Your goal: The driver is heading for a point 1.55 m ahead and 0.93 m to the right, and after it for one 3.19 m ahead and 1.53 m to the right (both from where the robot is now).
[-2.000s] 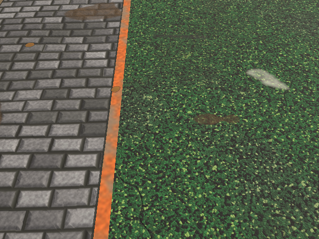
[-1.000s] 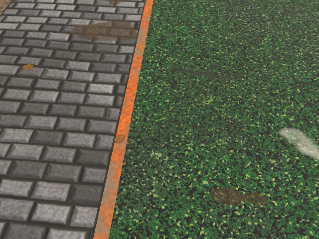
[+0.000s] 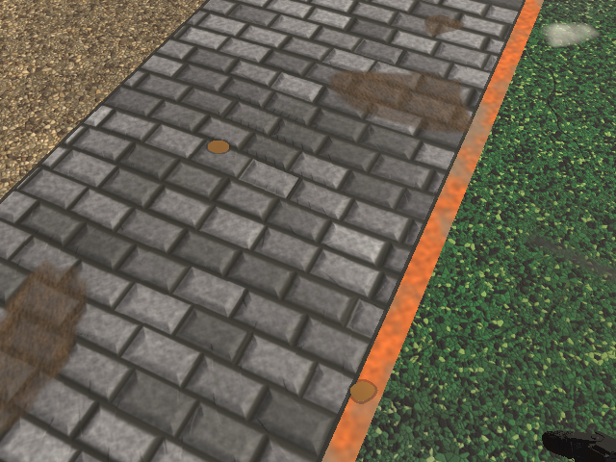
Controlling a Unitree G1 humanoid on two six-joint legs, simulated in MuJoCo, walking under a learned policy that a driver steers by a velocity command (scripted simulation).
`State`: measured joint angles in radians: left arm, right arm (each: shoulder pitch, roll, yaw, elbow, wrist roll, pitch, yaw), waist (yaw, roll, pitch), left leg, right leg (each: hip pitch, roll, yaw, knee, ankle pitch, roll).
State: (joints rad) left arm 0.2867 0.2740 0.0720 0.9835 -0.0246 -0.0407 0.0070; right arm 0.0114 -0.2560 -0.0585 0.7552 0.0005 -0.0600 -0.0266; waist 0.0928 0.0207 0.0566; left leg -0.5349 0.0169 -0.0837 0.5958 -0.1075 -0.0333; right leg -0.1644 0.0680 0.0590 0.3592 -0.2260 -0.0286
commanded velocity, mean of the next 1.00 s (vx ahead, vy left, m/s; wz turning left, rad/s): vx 0.03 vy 0.00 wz -0.54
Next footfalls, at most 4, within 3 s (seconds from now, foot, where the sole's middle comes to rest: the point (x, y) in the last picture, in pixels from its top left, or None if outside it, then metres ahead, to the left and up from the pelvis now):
0.06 left None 0.18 0.12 -0.78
0.46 right None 0.07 -0.12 -0.78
0.96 left None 0.20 0.06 -0.78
1.32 right None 0.02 -0.13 -0.78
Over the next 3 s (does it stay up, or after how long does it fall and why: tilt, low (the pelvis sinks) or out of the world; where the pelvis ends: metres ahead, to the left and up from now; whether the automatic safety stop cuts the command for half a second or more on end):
stays up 0.78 -0.52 0.00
